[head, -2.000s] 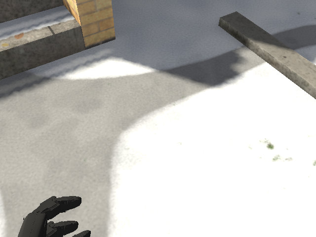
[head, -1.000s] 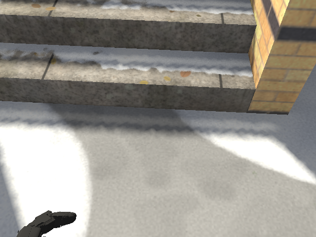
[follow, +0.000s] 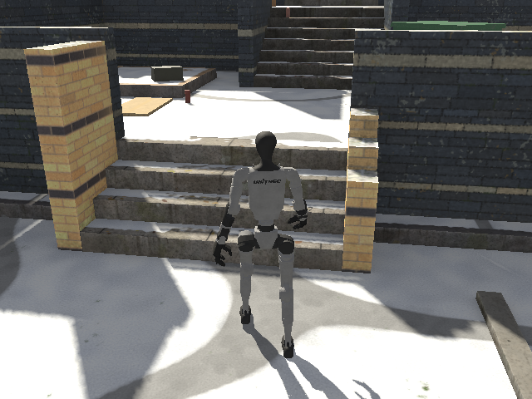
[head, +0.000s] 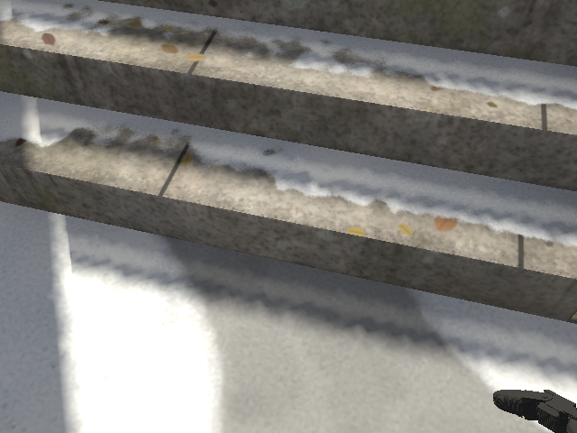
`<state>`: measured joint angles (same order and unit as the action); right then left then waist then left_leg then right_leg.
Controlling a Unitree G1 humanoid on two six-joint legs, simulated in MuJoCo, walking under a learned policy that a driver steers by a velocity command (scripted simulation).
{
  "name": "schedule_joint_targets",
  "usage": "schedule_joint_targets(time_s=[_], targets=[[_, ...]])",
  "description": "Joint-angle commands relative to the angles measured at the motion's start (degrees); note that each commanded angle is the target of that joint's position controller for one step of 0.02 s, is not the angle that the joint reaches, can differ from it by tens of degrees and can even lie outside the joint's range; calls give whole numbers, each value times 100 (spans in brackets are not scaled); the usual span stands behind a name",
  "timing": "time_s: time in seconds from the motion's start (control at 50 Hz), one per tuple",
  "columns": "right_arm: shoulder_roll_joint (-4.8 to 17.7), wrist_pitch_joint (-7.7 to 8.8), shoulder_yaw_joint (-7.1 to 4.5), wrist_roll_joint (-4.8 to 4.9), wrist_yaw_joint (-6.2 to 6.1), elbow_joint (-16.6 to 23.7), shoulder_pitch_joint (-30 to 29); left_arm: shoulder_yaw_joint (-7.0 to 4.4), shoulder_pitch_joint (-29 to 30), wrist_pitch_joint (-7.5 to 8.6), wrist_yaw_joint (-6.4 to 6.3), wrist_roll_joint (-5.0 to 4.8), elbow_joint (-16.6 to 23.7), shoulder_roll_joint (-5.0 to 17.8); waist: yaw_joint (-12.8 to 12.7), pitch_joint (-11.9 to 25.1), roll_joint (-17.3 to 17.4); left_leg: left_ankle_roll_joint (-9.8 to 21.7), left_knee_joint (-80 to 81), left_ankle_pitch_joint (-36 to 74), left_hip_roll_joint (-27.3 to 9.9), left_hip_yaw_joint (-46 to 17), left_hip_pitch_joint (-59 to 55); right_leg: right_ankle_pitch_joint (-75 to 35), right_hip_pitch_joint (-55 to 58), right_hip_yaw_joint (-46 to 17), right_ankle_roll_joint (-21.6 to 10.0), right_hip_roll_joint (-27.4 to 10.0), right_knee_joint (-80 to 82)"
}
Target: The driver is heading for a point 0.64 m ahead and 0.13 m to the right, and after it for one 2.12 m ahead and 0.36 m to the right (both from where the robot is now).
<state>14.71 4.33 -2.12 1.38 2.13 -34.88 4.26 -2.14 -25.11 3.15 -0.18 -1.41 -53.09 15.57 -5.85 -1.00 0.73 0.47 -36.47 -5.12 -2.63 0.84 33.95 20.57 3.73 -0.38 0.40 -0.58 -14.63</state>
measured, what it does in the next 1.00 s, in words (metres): walks ahead, turning right: left foot, then right foot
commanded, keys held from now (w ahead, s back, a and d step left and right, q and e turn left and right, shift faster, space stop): w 0.40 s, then w+e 0.42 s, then e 0.16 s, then no key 0.02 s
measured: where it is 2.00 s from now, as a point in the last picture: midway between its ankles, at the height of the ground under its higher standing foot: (349, 378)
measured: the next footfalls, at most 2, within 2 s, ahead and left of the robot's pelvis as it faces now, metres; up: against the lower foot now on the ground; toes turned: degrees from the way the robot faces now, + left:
left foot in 0.08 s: +0.21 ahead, +0.13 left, +0.00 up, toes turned +1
right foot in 0.58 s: +0.44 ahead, -0.08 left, +0.00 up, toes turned -7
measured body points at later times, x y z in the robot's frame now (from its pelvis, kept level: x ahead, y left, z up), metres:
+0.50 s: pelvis +0.25 +0.03 +0.01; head +0.27 +0.03 +0.46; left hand +0.43 +0.27 -0.10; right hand +0.23 -0.24 -0.13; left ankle +0.17 +0.13 -0.73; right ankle +0.39 -0.09 -0.71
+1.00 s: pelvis +0.51 -0.01 +0.00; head +0.56 -0.03 +0.45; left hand +0.57 +0.26 -0.13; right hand +0.65 -0.29 -0.10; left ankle +0.68 +0.06 -0.72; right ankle +0.40 -0.07 -0.73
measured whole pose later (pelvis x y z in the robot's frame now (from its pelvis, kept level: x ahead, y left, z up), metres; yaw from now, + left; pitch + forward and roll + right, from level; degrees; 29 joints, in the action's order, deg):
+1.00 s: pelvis +0.51 -0.01 +0.00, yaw -17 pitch +1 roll -1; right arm 15.1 3.7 0.0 -2.1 -0.5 -43.9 2.3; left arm -4.3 -22.1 2.6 0.0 0.5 -52.5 15.5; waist -4.7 -3.9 1.9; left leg -1.1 -32.5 -3.0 0.2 -1.7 29.7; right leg 19.9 -3.5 -8.0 -4.6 7.3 -23.4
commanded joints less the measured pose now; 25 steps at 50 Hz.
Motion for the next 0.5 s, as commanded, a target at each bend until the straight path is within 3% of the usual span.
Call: schedule_joint_targets(time_s=[0.02, 0.04, 0.06, 0.08, 0.1, 0.12, 0.14, 0.16, 0.18, 0.2, 0.22, 0.24, 0.3, 0.4, 0.5], targets=[[624, 62, -212, -5, -33, 389, -61, -292, 343, 71, -23, -53, 332, 1173, 529, -230, -706, 230, 459, 264, 193, 93, -1011, -3112, -658, -573, -862, -1352, 151], [765, 46, -305, -36, -65, 252, 390, -297, 351, 47, -19, -37, 331, 1165, 801, 76, -655, 369, 519, 166, 325, 206, -1661, -3961, -644, -365, -747, -1206, -520], [941, 13, -422, -33, -110, 5, 1197, -257, 297, 27, -25, 16, 340, 1047, 1176, 569, -548, 517, 505, 20, 394, 268, -2741, -4289, -954, -154, -607, -959, -1582], [1283, -33, -520, -77, -183, -161, 2146, -128, 227, 19, -28, 186, 473, 710, 1517, 1322, 172, 838, 431, -426, -630, -913, -4282, -2774, -2070, 45, -409, -657, -3428], [1761, -17, -539, -168, -134, -221, 2295, 79, -494, 132, 4, 113, 600, -41, 1005, 2117, 1942, 1751, 1625, -2209, -1940, -4024, -5455, 1012, -3764, -191, -134, 381, -5423], [1216, 23, -411, -106, -116, -195, 2115, -79, -72, 234, 55, -37, 571, 664, 1175, 1680, 1282, 1626, 2342, -3314, -1876, -4665, -5033, 1077, -4448, -714, -208, 125, -6101], [1014, 64, -328, -70, -115, -198, 1684, -175, 553, 287, 84, -143, 771, 970, 1103, 783, 901, 1398, 2356, -3064, -1752, -3814, -4296, 541, -4808, -557, -319, -177, -6130], [931, 79, -289, -110, -98, -184, 1333, -154, 844, 306, 61, -88, 835, 892, 940, 458, 412, 1306, 2381, -2185, -1522, -3089, -3566, 12, -4598, -440, -337, -447, -5887], [803, 104, -257, -166, -69, -194, 1082, -168, 892, 287, 43, 25, 826, 820, 757, 263, 320, 1247, 2457, -1467, -1266, -2516, -2997, -314, -4340, -439, -313, -616, -5551], [694, 139, -226, -214, -63, -206, 918, -179, 739, 229, 42, 45, 783, 758, 554, 267, 446, 1205, 2592, -1071, -1092, -2139, -2624, -536, -3980, -497, -291, -757, -5359], [619, 73, -168, -380, -94, -466, 1154, -42, 407, -11, 175, 558, 614, 389, 374, 283, 127, 1049, 2631, -237, -986, -1599, -2047, -483, -3316, -191, -234, -583, -5067], [658, 75, -183, -366, -98, -533, 1248, -32, 299, -119, 226, 556, 597, 265, 324, 235, 223, 1089, 2682, 143, -859, -1259, -1848, -505, -3157, -79, -187, -518, -4976], [741, 70, -208, -275, -63, -749, 1354, -25, 908, -220, 300, 411, 817, 355, 381, -107, 472, 1180, 3052, -294, -803, -971, -1704, -1078, -3532, 11, -81, -630, -4187], [893, 62, -276, -229, -64, -1067, 1778, 43, 2020, -152, 314, 343, 1114, 318, 729, -281, 253, 1155, 3175, -543, -855, -797, -2301, -1767, -3562, 147, -28, -528, -2560], [890, 65, -284, -313, -132, -1365, 2022, 12, 2404, -104, 343, 309, 1278, 416, 878, -369, 290, 972, 2869, -99, -1147, -457, -3179, -1322, -3428, 240, -329, -344, -1934]])
Velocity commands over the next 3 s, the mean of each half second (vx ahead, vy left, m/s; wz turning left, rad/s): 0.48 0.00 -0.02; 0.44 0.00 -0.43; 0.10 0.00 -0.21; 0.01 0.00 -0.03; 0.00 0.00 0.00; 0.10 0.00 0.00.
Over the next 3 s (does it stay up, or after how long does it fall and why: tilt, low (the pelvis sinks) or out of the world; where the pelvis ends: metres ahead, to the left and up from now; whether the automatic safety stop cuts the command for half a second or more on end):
stays up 0.64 -0.08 0.00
